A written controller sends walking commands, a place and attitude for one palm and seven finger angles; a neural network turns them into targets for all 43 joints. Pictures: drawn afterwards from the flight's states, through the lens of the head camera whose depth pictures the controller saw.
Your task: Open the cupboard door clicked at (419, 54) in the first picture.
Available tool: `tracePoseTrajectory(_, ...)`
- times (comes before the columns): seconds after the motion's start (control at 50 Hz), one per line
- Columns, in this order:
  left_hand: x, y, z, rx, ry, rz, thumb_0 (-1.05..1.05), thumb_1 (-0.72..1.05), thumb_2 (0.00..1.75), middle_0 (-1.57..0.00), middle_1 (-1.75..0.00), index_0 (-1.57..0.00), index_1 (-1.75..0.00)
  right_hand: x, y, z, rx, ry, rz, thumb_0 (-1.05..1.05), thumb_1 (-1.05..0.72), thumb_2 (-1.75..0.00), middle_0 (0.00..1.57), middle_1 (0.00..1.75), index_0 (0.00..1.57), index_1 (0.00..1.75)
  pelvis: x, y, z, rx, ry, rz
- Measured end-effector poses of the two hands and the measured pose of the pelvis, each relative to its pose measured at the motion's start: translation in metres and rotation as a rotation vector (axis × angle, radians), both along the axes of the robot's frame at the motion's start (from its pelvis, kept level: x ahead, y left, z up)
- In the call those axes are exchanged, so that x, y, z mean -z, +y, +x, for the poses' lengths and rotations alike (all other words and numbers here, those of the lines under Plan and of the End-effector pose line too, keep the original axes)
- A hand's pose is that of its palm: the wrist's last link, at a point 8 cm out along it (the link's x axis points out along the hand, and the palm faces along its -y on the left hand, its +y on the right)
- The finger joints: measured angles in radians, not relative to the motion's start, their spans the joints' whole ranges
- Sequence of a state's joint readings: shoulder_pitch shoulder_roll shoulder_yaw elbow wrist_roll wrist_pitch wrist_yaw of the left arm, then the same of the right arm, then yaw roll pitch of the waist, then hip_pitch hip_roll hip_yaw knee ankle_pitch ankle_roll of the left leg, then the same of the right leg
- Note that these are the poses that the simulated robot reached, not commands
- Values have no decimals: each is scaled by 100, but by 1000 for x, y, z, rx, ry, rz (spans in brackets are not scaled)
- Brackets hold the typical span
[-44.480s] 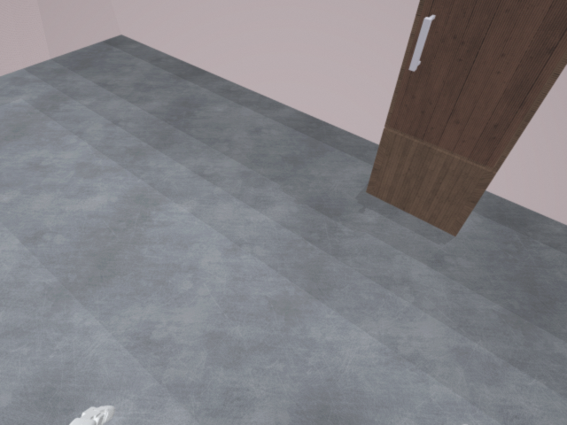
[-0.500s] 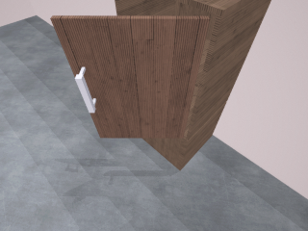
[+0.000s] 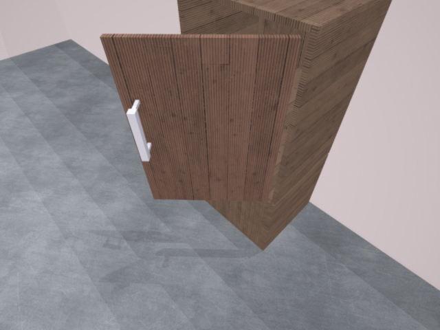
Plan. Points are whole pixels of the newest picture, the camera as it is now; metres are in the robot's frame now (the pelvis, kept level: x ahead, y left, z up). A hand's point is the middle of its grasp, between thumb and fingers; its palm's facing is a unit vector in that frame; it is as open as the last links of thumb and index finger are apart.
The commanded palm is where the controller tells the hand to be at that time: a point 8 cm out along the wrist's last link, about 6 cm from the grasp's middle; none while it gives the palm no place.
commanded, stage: come to a stop and stand still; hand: left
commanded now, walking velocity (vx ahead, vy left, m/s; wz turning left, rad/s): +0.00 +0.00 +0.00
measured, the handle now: (141, 131) +0.58 +0.25 +0.01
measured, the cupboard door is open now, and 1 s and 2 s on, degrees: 44 44 44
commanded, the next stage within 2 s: look again from close up in 0.32 s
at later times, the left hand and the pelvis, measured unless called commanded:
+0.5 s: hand out of the picture -0.01 +0.16 -0.17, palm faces +0.01 -0.98 -0.18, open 7.3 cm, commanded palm none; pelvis +0.00 +0.00 +0.00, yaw +0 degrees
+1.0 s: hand out of the picture +0.04 +0.16 -0.17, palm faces +0.02 -0.98 -0.21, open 7.3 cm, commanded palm none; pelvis +0.02 -0.02 +0.00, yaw +0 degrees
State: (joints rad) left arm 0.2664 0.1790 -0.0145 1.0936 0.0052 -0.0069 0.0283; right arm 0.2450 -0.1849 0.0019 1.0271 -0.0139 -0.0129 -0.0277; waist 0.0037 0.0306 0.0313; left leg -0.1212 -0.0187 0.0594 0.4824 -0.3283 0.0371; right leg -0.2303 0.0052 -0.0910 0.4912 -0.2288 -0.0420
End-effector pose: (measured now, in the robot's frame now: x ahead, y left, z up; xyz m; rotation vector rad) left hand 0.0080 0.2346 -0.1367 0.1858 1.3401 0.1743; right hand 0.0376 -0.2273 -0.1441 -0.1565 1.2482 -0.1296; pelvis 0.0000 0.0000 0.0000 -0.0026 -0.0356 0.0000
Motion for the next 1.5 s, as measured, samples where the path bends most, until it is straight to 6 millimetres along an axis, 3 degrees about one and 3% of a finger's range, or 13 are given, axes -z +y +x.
tracePoseTrajectory(0.2,-1,-9,-31,-7,56,-32,0,91,90,-20,-30,-20,-30,4,15,-57,3,127,42,0,-93,-90,20,30,20,30,-3,3,-13,8,11,16)
tracePoseTrajectory(0.3,1,-16,-34,-9,78,-49,0,91,90,-20,-30,-20,-30,3,19,-81,20,200,51,0,-92,-90,20,30,20,30,-4,1,-12,7,19,17)
tracePoseTrajectory(0.4,3,-22,-29,-9,85,-62,0,91,90,-20,-30,-20,-30,1,20,-90,36,240,53,0,-91,-90,20,30,20,30,-4,0,-8,6,24,17)
tracePoseTrajectory(0.52,5,-24,-19,-8,85,-58,1,92,90,-20,-30,-20,-30,1,20,-81,43,238,50,0,-91,-90,20,30,20,30,-4,-4,0,7,25,15)
tracePoseTrajectory(0.72,3,-22,2,-10,57,-39,1,93,90,-20,-30,-20,-30,3,14,-41,27,171,44,0,-91,-90,20,30,20,30,-4,-8,12,7,26,14)
tracePoseTrajectory(0.88,2,-22,18,-7,32,-29,0,93,90,-20,-30,-20,-30,2,-2,-19,16,142,15,0,-92,-90,20,30,20,30,-4,-13,19,7,27,14)
tracePoseTrajectory(1.22,1,-24,43,-10,-30,-20,0,91,90,-20,-30,-20,-30,-1,-23,-3,0,137,-16,0,-91,-90,20,30,20,30,-3,-21,25,-5,32,3)
tracePoseTrajectory(1.36,7,-12,30,-61,-27,-35,0,91,90,-20,-30,-20,-30,-4,-10,-6,-16,173,-27,0,-91,-90,20,30,20,30,-1,-8,24,-22,37,-4)
tracePoseTrajectory(1.5,18,19,7,-83,52,-57,0,91,90,-20,-30,-20,-30,-6,25,-5,0,136,-28,0,-91,-90,20,30,20,30,3,25,26,-13,24,12)
